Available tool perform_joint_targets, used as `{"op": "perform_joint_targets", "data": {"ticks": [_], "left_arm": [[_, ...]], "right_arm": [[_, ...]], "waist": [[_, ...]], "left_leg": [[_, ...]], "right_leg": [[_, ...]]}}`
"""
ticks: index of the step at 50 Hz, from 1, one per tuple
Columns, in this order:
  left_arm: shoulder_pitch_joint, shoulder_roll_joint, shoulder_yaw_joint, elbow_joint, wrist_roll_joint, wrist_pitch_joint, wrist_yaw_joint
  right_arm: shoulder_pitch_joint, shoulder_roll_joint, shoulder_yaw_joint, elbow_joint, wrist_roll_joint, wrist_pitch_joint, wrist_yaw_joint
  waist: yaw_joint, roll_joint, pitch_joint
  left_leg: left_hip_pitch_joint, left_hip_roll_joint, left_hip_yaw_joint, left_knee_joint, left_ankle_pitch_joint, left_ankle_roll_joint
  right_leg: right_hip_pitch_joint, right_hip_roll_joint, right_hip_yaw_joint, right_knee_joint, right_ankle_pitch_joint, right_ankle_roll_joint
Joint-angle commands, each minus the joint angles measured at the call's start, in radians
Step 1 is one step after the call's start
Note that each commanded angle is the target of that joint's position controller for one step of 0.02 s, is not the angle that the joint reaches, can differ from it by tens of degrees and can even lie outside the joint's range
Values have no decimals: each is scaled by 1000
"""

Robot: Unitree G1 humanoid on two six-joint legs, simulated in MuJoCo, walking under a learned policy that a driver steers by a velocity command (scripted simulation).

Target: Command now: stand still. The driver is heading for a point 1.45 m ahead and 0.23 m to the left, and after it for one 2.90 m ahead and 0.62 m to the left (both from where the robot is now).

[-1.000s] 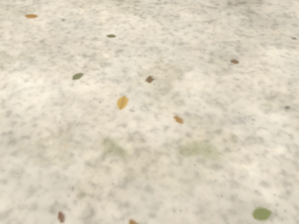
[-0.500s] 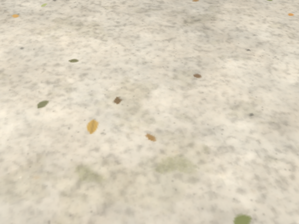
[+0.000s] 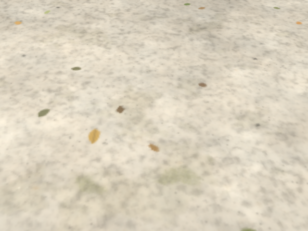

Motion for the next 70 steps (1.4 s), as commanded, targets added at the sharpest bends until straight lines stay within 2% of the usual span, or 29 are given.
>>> {"op": "perform_joint_targets", "data": {"ticks": [1,16,32,34,36,39,40,42,43,44,45,46,47,48,49,50,51,53,56,58,61,63,64,65,66,67,68,69,70], "left_arm": [[17,107,22,-19,-1,-11,5],[56,99,7,92,-5,-10,13],[103,76,-7,160,-7,-8,16],[128,78,-5,175,-13,-3,20],[127,121,8,160,-23,-2,26],[177,183,33,159,-37,-29,19],[166,183,36,153,-39,-35,17],[71,161,29,120,-43,-40,9],[23,145,25,99,-47,-40,6],[-4,103,14,82,-40,-48,4],[-19,53,4,42,-35,-67,8],[-16,72,8,31,-49,-87,7],[-6,84,11,35,-60,-101,-3],[6,78,10,50,-56,-109,-13],[-8,93,19,49,-48,-116,-16],[-39,115,31,43,-38,-118,-21],[-52,112,35,39,-34,-117,-28],[-90,71,28,27,-32,-107,-39],[-245,29,7,-37,-31,-101,-44],[-311,37,2,-63,-35,-100,-51],[-362,68,3,-94,-40,-100,-62],[-340,100,14,-100,-39,-105,-68],[-289,126,27,-90,-38,-107,-68],[-171,158,47,-58,-39,-106,-64],[1,198,71,-5,-44,-101,-56],[176,275,91,31,-32,-93,-45],[224,308,91,53,-17,-92,-57],[158,209,64,47,-24,-98,-60],[55,168,51,30,-26,-104,-58]], "right_arm": [[4,-109,-20,-17,1,-7,-6],[34,-84,-11,57,3,0,-13],[75,-57,3,88,5,1,-13],[97,-43,6,101,10,4,-15],[82,-51,3,86,14,-4,-16],[53,1,14,53,19,-53,7],[51,0,14,47,24,-69,17],[134,12,14,64,37,-91,30],[220,1,6,97,35,-96,31],[333,-53,-12,131,24,-99,31],[474,-194,-47,151,26,-106,42],[459,-171,-31,142,7,-120,51],[366,-111,-15,112,7,-130,51],[312,-80,-5,86,11,-133,54],[283,-73,-1,73,14,-131,57],[282,-46,9,70,12,-124,56],[307,-24,17,74,8,-116,53],[351,-34,19,77,3,-102,40],[341,-82,13,53,-1,-90,20],[357,-107,6,50,4,-90,14],[369,-115,-4,56,21,-91,12],[349,-126,-13,51,21,-85,12],[334,-138,-18,44,17,-80,12],[318,-142,-21,37,10,-71,13],[304,-133,-16,24,3,-64,15],[315,-94,2,-5,-15,-65,19],[452,73,41,-2,2,-89,32],[353,-39,17,-10,32,-118,36],[243,-97,-1,-50,58,-135,37]], "waist": [[2,-10,-20],[6,-4,2],[11,-1,18],[15,-18,10],[25,-58,85],[47,-195,126],[41,-197,141],[-32,-181,158],[-71,-134,151],[-101,13,103],[-132,302,37],[-98,270,40],[-51,154,101],[-32,106,102],[-21,75,102],[-23,76,96],[-27,94,79],[-34,94,62],[-53,77,93],[-63,97,105],[-47,101,129],[-8,102,97],[28,118,46],[92,131,-35],[171,125,-138],[213,-10,-278],[119,-302,-440],[141,-201,-324],[112,-150,-165]], "left_leg": [[55,1,6,-50,150,16],[49,-10,16,-59,139,25],[33,-19,21,-58,121,32],[19,-58,61,-29,-116,40],[-89,-82,81,35,-359,63],[-205,-69,108,245,-207,75],[-196,-41,84,283,-192,92],[-48,-33,89,111,-202,132],[93,-48,83,-11,-150,133],[235,43,-85,-98,-143,147],[354,252,-485,-280,-282,261],[337,358,-716,-350,-321,330],[304,351,-631,-331,-273,318],[292,298,-498,-328,-215,287],[298,263,-398,-336,-127,259],[297,226,-302,-343,-2,232],[300,194,-230,-346,102,217],[303,171,-149,-348,241,221],[208,155,-83,-384,254,229],[156,154,-57,-410,232,232],[199,196,-44,-409,272,227],[272,217,-24,-342,443,206],[297,219,-9,-265,634,194],[292,199,18,-120,812,176],[211,156,45,87,846,147],[-31,89,74,420,502,119],[-345,-105,3,756,-284,70],[-449,-60,-101,875,-307,99],[-509,-9,-68,885,-216,120]], "right_leg": [[-66,-46,37,-111,186,-16],[-74,-32,12,-119,162,-7],[-85,-25,-4,-118,135,0],[-94,-10,-9,-135,-137,-18],[-159,-52,64,-174,-444,-72],[-124,-248,339,-301,-558,-183],[-160,-290,396,-323,-541,-210],[-247,-254,319,-277,-453,-177],[-306,-184,223,-190,-356,-134],[-384,-92,89,51,-184,-83],[-534,31,-72,386,-155,-23],[-622,13,18,602,-239,-34],[-680,-44,53,707,-168,-57],[-686,-81,44,719,-73,-75],[-696,-108,25,679,2,-82],[-675,-129,7,626,57,-80],[-646,-134,-16,585,87,-71],[-633,-127,-56,502,130,-43],[-568,-101,-90,267,228,-9],[-485,-74,-115,159,288,-3],[-448,-71,-94,75,319,-31],[-392,-56,-92,38,291,-62],[-307,-30,-109,43,269,-80],[-155,3,-128,53,248,-102],[74,7,-124,50,245,-132],[380,-203,136,52,149,-197],[617,-426,665,-143,-141,-357],[519,-385,711,-250,-201,-304],[364,-362,545,-260,-114,-261]]}}
Keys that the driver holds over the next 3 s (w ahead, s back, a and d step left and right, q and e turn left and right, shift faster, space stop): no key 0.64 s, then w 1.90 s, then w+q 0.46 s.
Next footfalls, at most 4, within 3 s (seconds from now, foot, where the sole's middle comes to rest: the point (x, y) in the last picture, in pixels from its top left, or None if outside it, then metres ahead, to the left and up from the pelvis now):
1.32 right None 0.43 -0.10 -0.77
1.88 left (129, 183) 0.75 0.14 -0.77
2.44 right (174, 130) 1.06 -0.09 -0.77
3.00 left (129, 95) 1.35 0.16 -0.77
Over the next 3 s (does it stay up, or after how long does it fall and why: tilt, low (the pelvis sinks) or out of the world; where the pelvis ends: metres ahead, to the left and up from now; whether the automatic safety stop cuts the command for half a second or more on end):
stays up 1.21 0.05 -0.02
